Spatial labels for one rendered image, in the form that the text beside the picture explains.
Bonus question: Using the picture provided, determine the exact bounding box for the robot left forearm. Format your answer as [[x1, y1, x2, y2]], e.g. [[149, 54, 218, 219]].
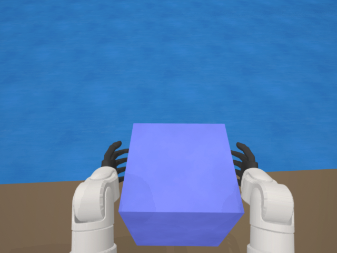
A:
[[70, 167, 120, 253]]

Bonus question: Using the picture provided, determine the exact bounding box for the robot left hand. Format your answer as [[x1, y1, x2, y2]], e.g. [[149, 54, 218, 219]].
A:
[[101, 141, 129, 183]]

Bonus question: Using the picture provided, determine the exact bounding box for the robot right hand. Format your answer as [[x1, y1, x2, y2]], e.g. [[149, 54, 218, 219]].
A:
[[231, 142, 258, 186]]

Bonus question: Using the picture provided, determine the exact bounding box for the robot right forearm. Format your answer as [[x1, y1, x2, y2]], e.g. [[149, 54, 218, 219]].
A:
[[241, 168, 294, 253]]

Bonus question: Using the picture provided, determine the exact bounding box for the carton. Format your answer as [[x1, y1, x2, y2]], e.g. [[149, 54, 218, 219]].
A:
[[118, 123, 244, 247]]

